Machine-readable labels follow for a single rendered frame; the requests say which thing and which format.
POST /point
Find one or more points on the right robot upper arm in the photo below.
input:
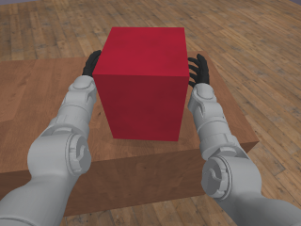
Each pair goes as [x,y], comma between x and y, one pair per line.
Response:
[235,184]

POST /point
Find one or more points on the robot left hand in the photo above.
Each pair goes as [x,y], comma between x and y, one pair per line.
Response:
[91,63]

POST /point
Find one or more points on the pedestal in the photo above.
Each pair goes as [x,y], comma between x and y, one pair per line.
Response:
[123,172]

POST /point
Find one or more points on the robot left forearm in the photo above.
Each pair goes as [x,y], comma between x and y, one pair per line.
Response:
[75,111]

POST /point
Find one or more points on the robot right hand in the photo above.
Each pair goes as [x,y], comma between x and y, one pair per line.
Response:
[202,72]

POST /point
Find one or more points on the left robot upper arm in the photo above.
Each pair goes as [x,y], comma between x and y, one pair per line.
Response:
[55,163]

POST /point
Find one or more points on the carton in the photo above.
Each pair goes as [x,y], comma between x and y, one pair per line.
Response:
[142,77]

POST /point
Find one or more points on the robot right forearm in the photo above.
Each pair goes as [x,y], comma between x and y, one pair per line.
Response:
[212,127]

